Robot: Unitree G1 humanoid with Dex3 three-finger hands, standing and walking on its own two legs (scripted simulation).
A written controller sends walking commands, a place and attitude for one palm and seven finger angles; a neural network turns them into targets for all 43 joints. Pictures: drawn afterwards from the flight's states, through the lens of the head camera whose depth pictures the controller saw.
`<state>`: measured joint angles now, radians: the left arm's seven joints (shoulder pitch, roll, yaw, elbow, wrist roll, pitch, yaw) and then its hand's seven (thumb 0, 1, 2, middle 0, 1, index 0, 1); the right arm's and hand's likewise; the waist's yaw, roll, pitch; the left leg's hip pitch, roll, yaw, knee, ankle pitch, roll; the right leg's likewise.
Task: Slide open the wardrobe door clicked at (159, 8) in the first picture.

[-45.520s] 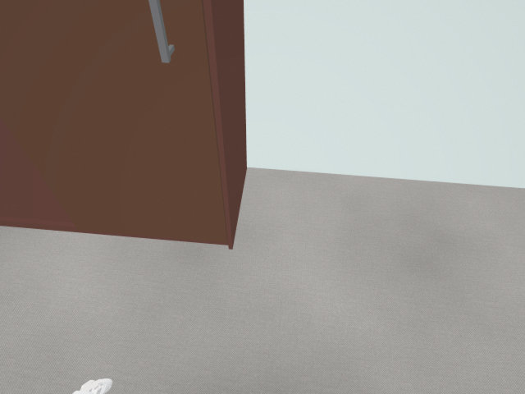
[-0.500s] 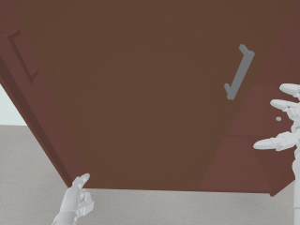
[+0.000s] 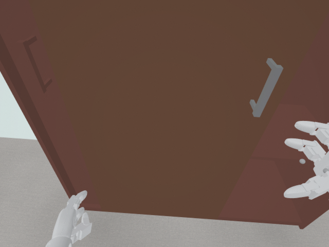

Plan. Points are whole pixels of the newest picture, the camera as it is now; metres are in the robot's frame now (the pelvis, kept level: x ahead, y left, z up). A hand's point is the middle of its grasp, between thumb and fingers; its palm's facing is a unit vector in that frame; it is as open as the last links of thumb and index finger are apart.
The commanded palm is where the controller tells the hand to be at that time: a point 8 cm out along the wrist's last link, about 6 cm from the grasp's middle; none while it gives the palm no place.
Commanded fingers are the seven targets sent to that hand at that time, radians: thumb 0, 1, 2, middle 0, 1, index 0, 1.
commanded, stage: draw the hand back to the body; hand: right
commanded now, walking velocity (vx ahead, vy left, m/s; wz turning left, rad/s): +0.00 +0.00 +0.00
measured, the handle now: (263, 88) +0.47 -0.27 +0.20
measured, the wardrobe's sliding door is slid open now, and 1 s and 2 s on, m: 0.52 0.52 0.52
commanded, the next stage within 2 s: step back with the hand held close in 1.04 s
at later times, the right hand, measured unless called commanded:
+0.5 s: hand (304, 166) +0.23 -0.26 +0.17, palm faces +0.44 +0.83 -0.34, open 10.4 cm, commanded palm +0.18 -0.30 +0.18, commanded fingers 0.00 -0.65 -0.78 0.21 0.45 0.21 0.45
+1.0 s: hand (297, 178) +0.20 -0.24 +0.17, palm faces +0.45 +0.82 -0.36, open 7.5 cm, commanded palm +0.16 -0.28 +0.18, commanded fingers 0.00 -0.90 -0.90 0.20 0.30 0.20 0.30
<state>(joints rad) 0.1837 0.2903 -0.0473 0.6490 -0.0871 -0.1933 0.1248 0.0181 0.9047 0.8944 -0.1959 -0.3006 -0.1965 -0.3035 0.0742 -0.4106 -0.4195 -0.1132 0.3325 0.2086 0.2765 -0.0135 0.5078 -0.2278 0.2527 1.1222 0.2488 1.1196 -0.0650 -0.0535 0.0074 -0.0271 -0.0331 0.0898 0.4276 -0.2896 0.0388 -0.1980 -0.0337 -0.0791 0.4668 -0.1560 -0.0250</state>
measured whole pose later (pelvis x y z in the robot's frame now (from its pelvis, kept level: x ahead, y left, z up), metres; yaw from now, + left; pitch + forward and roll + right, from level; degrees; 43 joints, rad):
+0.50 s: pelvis +0.03 -0.01 +0.01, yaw +2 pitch -6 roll +0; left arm 0.19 0.23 -0.02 0.70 0.00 -0.16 0.05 0.02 0.90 0.89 -0.20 -0.30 -0.20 -0.30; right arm 0.42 -0.35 -0.34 -0.34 0.10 -0.11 -0.11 0.00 -0.29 -0.61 0.23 0.65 0.23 0.65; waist -0.05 -0.05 0.02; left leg 0.05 -0.02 0.06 0.31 -0.26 0.03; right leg -0.12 -0.02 -0.11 0.36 -0.14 -0.03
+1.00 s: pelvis +0.02 +0.02 +0.01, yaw +1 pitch -6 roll +0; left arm 0.18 0.22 0.00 0.69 0.00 -0.15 0.07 0.02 0.90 0.89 -0.20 -0.30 -0.20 -0.30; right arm 0.48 -0.33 -0.32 -0.36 0.10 -0.13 -0.12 0.01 -0.87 -0.90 0.21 0.31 0.21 0.31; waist -0.06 -0.07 0.03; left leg 0.05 -0.05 0.08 0.31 -0.26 0.06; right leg -0.12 -0.04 -0.09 0.37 -0.14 0.00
